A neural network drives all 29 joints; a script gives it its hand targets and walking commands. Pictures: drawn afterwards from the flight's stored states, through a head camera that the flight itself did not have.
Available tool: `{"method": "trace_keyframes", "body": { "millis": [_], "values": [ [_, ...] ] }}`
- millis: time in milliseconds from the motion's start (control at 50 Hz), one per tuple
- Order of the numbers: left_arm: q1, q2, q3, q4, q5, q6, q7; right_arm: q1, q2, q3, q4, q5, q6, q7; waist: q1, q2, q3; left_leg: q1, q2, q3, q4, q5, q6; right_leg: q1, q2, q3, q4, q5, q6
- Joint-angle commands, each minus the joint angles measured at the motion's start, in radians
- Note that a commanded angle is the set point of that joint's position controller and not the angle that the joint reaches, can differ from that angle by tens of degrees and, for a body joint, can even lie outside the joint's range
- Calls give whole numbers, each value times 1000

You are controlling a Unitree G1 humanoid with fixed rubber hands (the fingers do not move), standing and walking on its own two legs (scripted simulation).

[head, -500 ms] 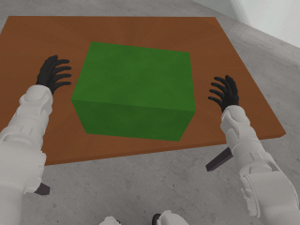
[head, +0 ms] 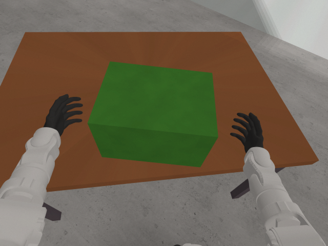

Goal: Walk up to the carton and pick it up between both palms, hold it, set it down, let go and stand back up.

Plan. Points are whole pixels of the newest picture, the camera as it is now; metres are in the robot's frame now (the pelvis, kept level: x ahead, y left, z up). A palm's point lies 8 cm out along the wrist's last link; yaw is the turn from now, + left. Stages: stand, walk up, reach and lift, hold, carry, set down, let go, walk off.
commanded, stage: set down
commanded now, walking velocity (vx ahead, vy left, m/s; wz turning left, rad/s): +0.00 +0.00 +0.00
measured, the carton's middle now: (156, 115) +0.48 -0.01 -0.04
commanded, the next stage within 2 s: let go in 1.92 s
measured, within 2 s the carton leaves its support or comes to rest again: neither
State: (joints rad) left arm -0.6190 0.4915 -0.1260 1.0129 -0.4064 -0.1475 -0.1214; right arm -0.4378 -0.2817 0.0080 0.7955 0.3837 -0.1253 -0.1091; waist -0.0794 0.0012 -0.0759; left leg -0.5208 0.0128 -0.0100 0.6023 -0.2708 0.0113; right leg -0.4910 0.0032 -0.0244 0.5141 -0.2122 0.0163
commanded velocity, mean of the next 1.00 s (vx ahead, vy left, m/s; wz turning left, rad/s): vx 0.00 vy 0.00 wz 0.00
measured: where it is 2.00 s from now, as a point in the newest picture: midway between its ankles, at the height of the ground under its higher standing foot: outside the picture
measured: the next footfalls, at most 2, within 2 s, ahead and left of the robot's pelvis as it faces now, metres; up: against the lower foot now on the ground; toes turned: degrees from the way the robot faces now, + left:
none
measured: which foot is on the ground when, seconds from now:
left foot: down 0.00-1.00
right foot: down 0.00-1.00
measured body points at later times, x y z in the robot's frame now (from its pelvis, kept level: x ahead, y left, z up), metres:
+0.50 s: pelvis +0.01 -0.01 +0.01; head +0.06 +0.01 +0.45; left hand +0.35 +0.25 +0.01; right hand +0.30 -0.24 +0.00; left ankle +0.01 +0.11 -0.73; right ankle +0.02 -0.13 -0.73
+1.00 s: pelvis +0.00 +0.00 +0.00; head +0.02 +0.01 +0.45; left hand +0.21 +0.27 -0.06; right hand +0.20 -0.23 -0.06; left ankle +0.01 +0.11 -0.73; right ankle +0.02 -0.13 -0.73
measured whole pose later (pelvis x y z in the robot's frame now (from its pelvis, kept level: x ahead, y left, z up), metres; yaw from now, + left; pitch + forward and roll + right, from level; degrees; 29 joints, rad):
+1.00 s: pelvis +0.00 +0.00 +0.00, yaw +0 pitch -1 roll -1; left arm 0.05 0.41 -0.09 0.73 -0.35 -0.34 -0.12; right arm 0.09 -0.12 -0.01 0.73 0.23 -0.39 -0.10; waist 0.01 -0.01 0.08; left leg -0.29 0.02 -0.01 0.63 -0.32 0.00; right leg -0.27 0.01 -0.01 0.56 -0.26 0.01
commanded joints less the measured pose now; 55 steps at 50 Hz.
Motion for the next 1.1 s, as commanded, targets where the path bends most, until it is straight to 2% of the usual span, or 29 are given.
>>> {"method": "trace_keyframes", "body": {
  "millis": [0,20,40,80,100,120,140,160,180,200,260,280,340,360,400,420,480,500,620,700,740,760,780,800,820,840,880,920,1080],
  "values": [
    [-170,181,116,-216,65,-56,-22,-135,-170,-28,-177,2,-94,-11,5,91,-533,476,-16,-26,-31,545,-68,192,42,-28,-64,393,-10],
    [-204,189,119,-156,60,-57,-33,-176,-148,-26,-187,-22,-93,-19,0,54,-475,405,-23,-20,-51,450,-50,200,31,-13,-75,341,-8],
    [-196,185,121,-198,54,-74,-30,-162,-133,-22,-225,-25,-98,-21,19,66,-463,377,-24,-15,-69,412,-49,208,26,-9,-75,305,-11],
    [-54,173,159,-238,83,-84,-30,-31,-115,-8,-243,-22,-121,-22,37,71,-398,384,-25,-11,-80,446,-54,278,27,-1,-73,368,-13],
    [-118,199,154,-260,61,-99,-33,-91,-118,-27,-293,-38,-132,-29,26,58,-443,367,-27,-3,-78,429,-54,266,22,1,-76,342,-7],
    [-112,205,170,-303,57,-112,-26,-82,-113,-20,-343,-37,-139,-29,47,72,-479,371,-27,0,-79,424,-57,288,24,3,-72,336,-12],
    [-232,237,133,-311,11,-126,-15,-208,-140,-76,-380,-67,-138,-32,6,64,-504,331,-25,-1,-74,373,-53,227,25,-2,-62,287,-9],
    [-136,209,134,-317,13,-129,-7,-110,-118,-43,-358,-58,-129,-23,30,69,-471,352,-22,-5,-75,375,-52,249,28,0,-54,297,-18],
    [-190,236,136,-370,6,-144,-2,-141,-132,-76,-393,-60,-142,-29,16,92,-526,370,-19,-1,-58,397,-63,218,27,-1,-51,308,-14],
    [-82,212,149,-324,25,-143,-8,-42,-104,-32,-348,-47,-140,-26,33,79,-493,390,-23,-2,-59,408,-54,255,24,8,-52,332,-19],
    [-167,253,133,-386,-9,-158,-3,-129,-111,-66,-398,-54,-146,-36,24,106,-555,354,-22,-1,-45,400,-61,221,19,9,-32,308,-19],
    [-172,263,128,-392,-25,-154,-1,-151,-111,-69,-416,-55,-142,-39,11,85,-569,361,-20,-2,-34,419,-54,219,21,12,-27,337,-16],
    [-38,224,123,-365,-1,-135,-24,-17,-95,-45,-350,-45,-155,-49,7,97,-516,415,-16,-10,-25,502,-68,237,26,12,-37,382,-17],
    [8,220,147,-367,9,-134,-30,9,-82,-27,-368,-38,-164,-50,37,88,-508,414,-17,-7,-27,512,-63,257,26,15,-41,375,-20],
    [161,195,181,-332,66,-125,-50,165,-40,27,-310,-27,-177,-58,58,71,-408,427,-23,-6,-51,512,-54,314,21,27,-65,391,-18],
    [113,189,170,-310,71,-114,-58,118,-46,9,-262,-35,-177,-63,34,79,-338,409,-19,-14,-68,479,-57,293,20,24,-82,348,-21],
    [196,179,190,-342,79,-148,-56,198,-11,18,-302,-52,-208,-60,67,64,-266,401,-21,0,-98,387,-51,291,15,27,-107,233,-33],
    [154,173,170,-332,72,-153,-52,155,-25,-2,-290,-63,-206,-56,49,77,-240,380,-17,-5,-106,359,-52,268,14,25,-103,213,-38],
    [217,195,154,-409,17,-226,-28,193,-8,-26,-400,-99,-233,-46,50,52,-270,335,-14,-3,-82,304,-38,312,7,42,-62,186,-42],
    [153,221,112,-435,-22,-250,-9,124,-20,-59,-395,-101,-224,-40,26,84,-305,313,-3,-13,-70,266,-42,274,7,40,-30,146,-52],
    [231,215,125,-468,-3,-258,-11,203,-3,-41,-391,-85,-236,-40,41,104,-317,335,-9,-11,-62,316,-50,298,2,48,-30,188,-53],
    [189,225,109,-456,-13,-259,-11,164,-7,-60,-384,-93,-233,-39,23,122,-310,324,-6,-17,-58,301,-53,267,1,46,-28,160,-53],
    [731,55,207,-272,131,-239,-29,620,99,102,-78,-44,-287,-6,166,91,-84,409,-36,-21,-67,520,-82,379,21,35,-56,283,-51],
    [574,99,187,-398,166,-249,-56,446,30,1,-173,-52,-346,-28,72,91,-200,391,-37,-10,-29,494,-99,355,19,45,-62,292,-35],
    [580,81,210,-358,153,-244,-53,453,44,52,-109,-63,-368,-25,110,110,-119,386,-36,0,-43,457,-96,326,22,36,-61,236,-45],
    [538,103,191,-402,139,-243,-51,405,21,5,-156,-79,-379,-23,80,108,-111,376,-30,10,-49,369,-94,300,23,36,-74,140,-51],
    [473,119,155,-439,90,-245,-31,349,17,-35,-213,-131,-363,-14,78,104,-69,327,-14,17,-91,176,-73,265,18,33,-80,-24,-60],
    [423,135,115,-476,49,-255,-2,297,13,-68,-259,-166,-337,1,73,107,-77,282,1,9,-120,57,-56,271,12,38,-62,-77,-64],
    [450,124,62,-472,30,-229,59,305,10,-76,-242,-202,-252,37,61,98,-108,280,11,1,-138,92,-46,330,8,46,-28,-9,-59]
  ]
}}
